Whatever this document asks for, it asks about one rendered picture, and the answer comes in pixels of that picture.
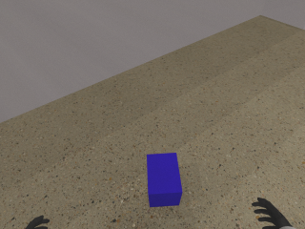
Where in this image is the robot left hand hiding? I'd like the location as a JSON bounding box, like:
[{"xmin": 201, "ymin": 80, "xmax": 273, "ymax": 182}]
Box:
[{"xmin": 26, "ymin": 215, "xmax": 50, "ymax": 229}]

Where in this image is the carton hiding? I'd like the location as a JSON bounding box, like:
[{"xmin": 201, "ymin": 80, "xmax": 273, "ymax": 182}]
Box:
[{"xmin": 147, "ymin": 153, "xmax": 183, "ymax": 207}]

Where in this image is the robot right hand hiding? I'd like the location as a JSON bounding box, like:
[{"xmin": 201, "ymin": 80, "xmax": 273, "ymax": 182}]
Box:
[{"xmin": 252, "ymin": 198, "xmax": 293, "ymax": 229}]

